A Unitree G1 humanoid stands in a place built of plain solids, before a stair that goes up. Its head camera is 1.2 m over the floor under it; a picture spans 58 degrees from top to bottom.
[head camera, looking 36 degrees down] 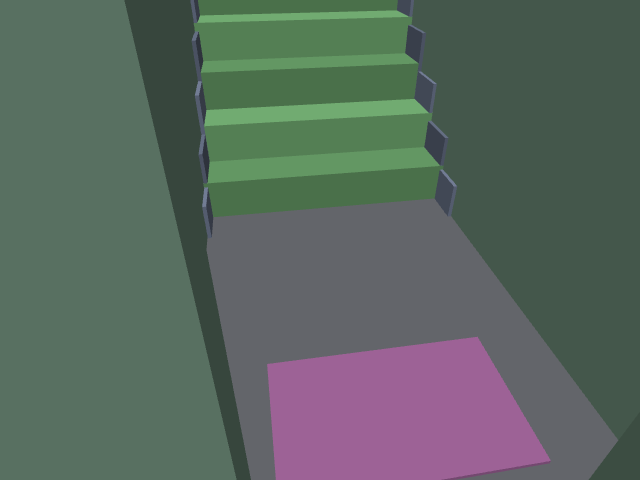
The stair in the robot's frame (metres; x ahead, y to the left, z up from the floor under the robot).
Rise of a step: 0.19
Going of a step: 0.24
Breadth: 1.22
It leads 9 degrees to the left of straight ahead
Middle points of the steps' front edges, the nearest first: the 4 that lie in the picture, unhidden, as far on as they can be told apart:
1.94 -0.04 0.20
2.18 0.00 0.39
2.41 0.04 0.59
2.65 0.07 0.78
